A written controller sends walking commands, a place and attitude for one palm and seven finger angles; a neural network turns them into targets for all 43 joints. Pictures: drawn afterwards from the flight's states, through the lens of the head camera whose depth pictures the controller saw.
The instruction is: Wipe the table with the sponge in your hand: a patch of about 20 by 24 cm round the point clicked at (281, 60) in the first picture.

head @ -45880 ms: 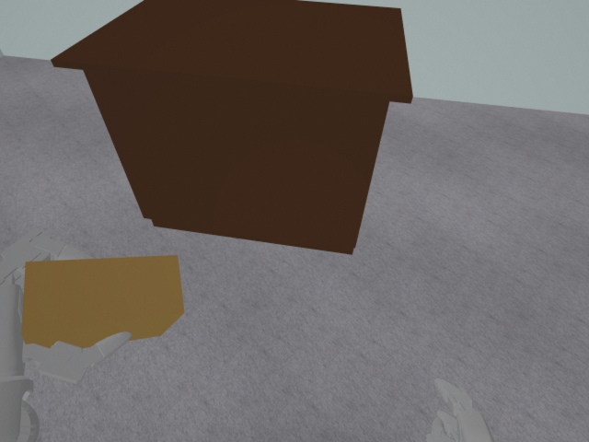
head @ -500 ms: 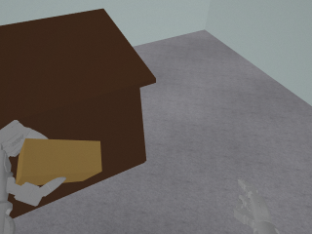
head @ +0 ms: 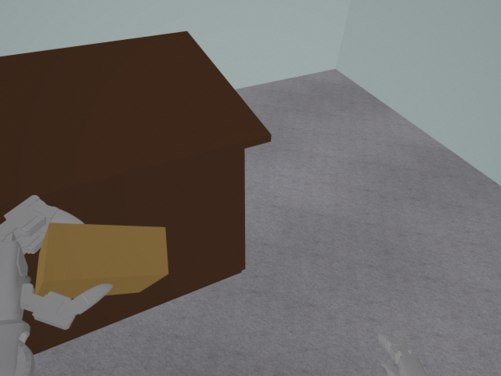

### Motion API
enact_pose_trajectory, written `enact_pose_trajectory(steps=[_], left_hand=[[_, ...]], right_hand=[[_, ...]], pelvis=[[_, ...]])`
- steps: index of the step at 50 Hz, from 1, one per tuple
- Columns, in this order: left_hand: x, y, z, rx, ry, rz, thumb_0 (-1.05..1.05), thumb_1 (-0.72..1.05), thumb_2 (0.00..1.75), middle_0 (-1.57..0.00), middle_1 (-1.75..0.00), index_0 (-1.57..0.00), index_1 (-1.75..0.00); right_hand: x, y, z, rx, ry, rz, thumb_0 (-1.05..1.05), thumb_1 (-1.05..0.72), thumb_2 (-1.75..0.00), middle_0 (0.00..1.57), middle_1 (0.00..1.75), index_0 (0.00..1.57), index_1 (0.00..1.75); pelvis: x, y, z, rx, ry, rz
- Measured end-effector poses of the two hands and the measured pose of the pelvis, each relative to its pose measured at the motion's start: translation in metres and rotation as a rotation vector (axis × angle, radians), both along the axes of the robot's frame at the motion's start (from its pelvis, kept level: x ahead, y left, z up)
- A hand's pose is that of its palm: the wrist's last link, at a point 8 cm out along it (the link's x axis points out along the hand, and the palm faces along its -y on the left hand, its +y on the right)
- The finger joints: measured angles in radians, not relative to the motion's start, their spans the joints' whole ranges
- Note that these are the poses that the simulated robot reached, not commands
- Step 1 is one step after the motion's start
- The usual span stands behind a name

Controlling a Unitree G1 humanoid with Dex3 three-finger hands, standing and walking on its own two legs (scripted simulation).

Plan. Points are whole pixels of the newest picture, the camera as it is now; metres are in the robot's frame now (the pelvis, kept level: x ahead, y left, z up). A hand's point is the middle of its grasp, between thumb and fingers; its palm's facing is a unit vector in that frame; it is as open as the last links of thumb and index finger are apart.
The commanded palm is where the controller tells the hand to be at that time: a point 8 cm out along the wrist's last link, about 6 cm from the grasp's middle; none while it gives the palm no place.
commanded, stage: take the last steps up to it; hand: left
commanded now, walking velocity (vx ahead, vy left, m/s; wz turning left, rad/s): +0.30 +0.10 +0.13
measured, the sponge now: (119, 262) +0.23 +0.19 +0.12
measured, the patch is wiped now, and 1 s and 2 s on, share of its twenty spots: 1.00 1.00 1.00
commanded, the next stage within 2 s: come to a stop and stand still in 0.66 s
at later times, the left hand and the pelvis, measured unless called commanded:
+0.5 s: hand (64, 211) +0.28 +0.27 +0.16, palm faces +0.44 -0.79 -0.43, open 10.1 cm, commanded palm +0.23 +0.31 +0.18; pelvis +0.09 +0.02 -0.01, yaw +3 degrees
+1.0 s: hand (81, 147) +0.41 +0.30 +0.17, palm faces +0.42 -0.79 -0.44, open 10.1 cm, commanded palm +0.35 +0.34 +0.18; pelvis +0.21 +0.06 +0.00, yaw +3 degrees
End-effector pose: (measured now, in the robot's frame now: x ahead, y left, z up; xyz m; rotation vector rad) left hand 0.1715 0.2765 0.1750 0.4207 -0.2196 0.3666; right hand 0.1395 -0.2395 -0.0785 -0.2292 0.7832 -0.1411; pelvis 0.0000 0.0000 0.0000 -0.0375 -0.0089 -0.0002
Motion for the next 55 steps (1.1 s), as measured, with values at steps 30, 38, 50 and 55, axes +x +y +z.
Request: enact_pose_trajectory(steps=[30, 38, 50, 55], left_hand=[[0.087, 0.042, 0.005, 0.051, -0.035, 0.065, -0.01, -0.54, 1.06, -0.71, -1.36, -0.77, -1.34], [0.143, 0.074, 0.011, 0.085, -0.096, 0.085, -0.01, -0.54, 1.06, -0.71, -1.35, -0.77, -1.34], [0.193, 0.059, 0.014, 0.075, 0.061, 0.070, -0.01, -0.54, 1.06, -0.71, -1.36, -0.76, -1.34], [0.203, 0.075, 0.014, 0.088, 0.108, 0.095, -0.01, -0.54, 1.06, -0.71, -1.36, -0.76, -1.34]], right_hand=[[0.156, 0.037, 0.007, -0.025, -0.060, 0.089, 0.01, -0.91, -0.90, 0.20, 0.30, 0.20, 0.30], [0.214, 0.078, 0.012, 0.026, -0.173, 0.073, 0.01, -0.91, -0.90, 0.20, 0.30, 0.20, 0.30], [0.244, 0.102, -0.011, 0.112, -0.019, 0.125, 0.01, -0.90, -0.90, 0.21, 0.30, 0.20, 0.30], [0.259, 0.091, -0.003, 0.053, -0.004, 0.094, 0.01, -0.90, -0.90, 0.21, 0.30, 0.20, 0.30]], pelvis=[[0.111, 0.031, -0.003, 0.044, -0.036, 0.067], [0.151, 0.052, -0.012, 0.063, -0.034, 0.052], [0.210, 0.056, 0.004, 0.043, 0.008, 0.056], [0.213, 0.061, 0.009, 0.052, 0.027, 0.043]])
